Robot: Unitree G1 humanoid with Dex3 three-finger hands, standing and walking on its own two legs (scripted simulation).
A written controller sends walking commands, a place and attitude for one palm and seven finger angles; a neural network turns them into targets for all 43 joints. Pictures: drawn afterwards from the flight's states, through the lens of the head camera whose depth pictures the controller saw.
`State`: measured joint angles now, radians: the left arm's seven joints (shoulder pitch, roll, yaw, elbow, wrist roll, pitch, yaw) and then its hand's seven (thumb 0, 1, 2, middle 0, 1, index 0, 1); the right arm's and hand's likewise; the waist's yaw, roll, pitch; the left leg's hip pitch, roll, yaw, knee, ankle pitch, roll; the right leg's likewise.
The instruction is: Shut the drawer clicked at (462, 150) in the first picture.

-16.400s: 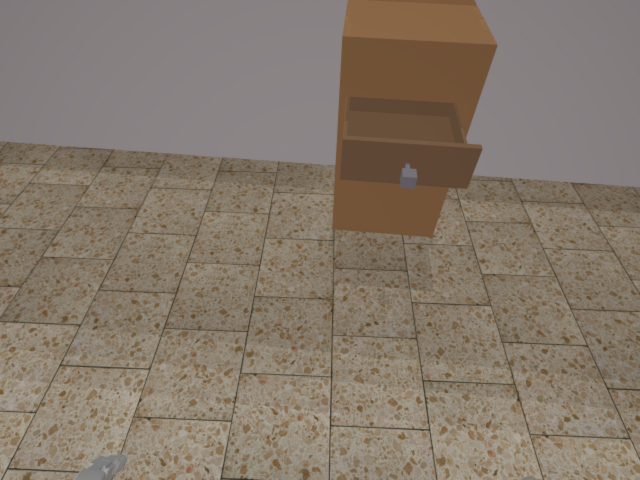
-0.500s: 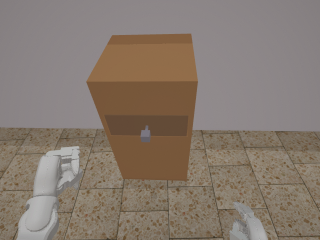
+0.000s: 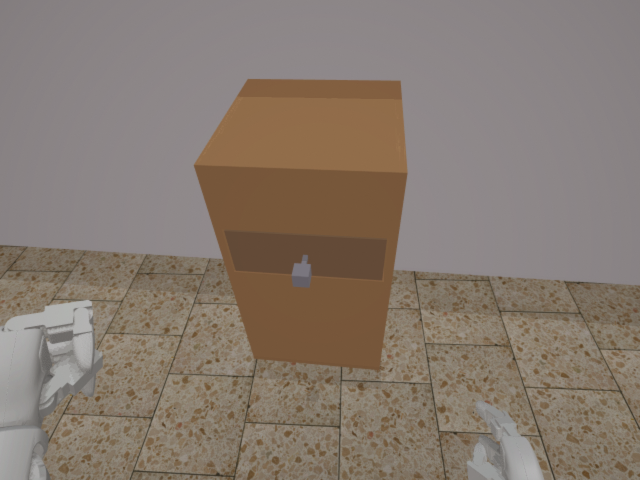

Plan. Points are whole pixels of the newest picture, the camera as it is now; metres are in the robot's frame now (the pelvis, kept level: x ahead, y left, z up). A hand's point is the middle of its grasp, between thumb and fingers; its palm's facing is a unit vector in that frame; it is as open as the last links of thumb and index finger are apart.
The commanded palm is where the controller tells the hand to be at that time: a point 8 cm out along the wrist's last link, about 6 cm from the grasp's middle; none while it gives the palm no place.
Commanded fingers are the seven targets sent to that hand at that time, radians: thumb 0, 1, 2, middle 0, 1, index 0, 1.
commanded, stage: step back with the hand held close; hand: left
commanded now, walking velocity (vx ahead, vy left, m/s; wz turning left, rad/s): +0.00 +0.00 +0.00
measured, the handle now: (303, 268) +0.63 +0.13 -0.22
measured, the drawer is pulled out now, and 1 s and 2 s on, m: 0.00 0.00 0.00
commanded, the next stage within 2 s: stop stepping back and stand still in 1.82 s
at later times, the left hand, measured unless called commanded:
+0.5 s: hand (43, 378) +0.15 +0.26 +0.16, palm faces +0.32 -0.80 -0.50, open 3.2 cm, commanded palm +0.09 +0.31 +0.18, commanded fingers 0.00 0.90 0.90 -1.40 -1.60 -1.40 -1.60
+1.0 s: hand (3, 417) +0.11 +0.27 +0.17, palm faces +0.38 -0.78 -0.50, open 3.2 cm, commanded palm +0.04 +0.31 +0.18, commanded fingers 0.00 0.90 0.90 -1.40 -1.60 -1.40 -1.60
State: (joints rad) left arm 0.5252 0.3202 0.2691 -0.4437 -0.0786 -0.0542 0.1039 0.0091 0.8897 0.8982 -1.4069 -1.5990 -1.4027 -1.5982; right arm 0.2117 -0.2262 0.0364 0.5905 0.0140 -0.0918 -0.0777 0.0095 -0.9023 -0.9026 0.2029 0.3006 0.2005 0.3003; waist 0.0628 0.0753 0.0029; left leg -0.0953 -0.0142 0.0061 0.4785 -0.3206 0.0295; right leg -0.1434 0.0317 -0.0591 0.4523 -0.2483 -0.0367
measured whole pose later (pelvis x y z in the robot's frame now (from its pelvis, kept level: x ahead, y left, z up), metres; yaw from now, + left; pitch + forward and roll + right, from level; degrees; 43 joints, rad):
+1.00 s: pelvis -0.09 +0.03 -0.02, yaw +0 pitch +0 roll -1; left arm 0.58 0.41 0.43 -0.61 0.01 -0.26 0.14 0.01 0.88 0.90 -1.41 -1.60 -1.41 -1.60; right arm 0.23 -0.23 -0.01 0.55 0.00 -0.06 -0.07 0.01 -0.90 -0.90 0.21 0.30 0.20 0.30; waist -0.01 -0.02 0.04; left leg -0.38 -0.05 0.04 0.64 -0.26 0.08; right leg -0.41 0.01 0.02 0.58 -0.17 0.01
